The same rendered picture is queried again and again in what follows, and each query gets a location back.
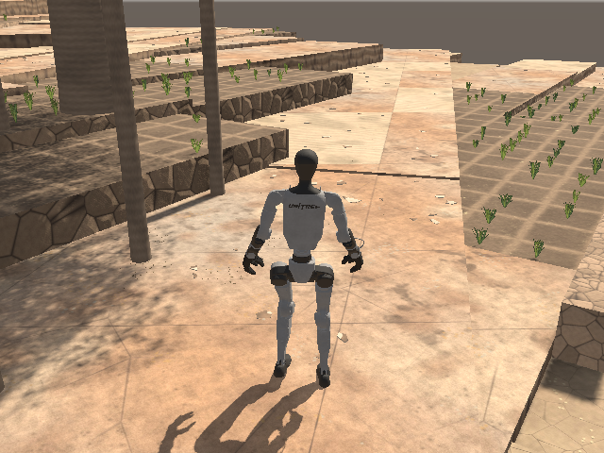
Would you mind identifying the left robot thigh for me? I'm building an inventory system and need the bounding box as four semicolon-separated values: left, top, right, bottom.
270;261;295;317

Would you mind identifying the right robot upper arm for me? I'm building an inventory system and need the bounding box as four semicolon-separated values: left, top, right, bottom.
325;191;351;243

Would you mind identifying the robot left forearm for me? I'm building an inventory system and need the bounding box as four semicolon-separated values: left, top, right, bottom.
245;225;265;259

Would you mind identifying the left robot shin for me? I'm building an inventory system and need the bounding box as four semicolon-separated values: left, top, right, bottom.
277;300;293;365

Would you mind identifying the right robot hand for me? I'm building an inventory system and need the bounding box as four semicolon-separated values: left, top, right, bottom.
342;254;363;273

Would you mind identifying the robot right forearm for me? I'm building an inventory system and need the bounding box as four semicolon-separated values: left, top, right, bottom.
343;228;361;259

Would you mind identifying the left robot upper arm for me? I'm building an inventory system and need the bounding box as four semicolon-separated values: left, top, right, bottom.
256;189;285;240

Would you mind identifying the left robot hand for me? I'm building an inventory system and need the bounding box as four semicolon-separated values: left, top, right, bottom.
243;254;264;275

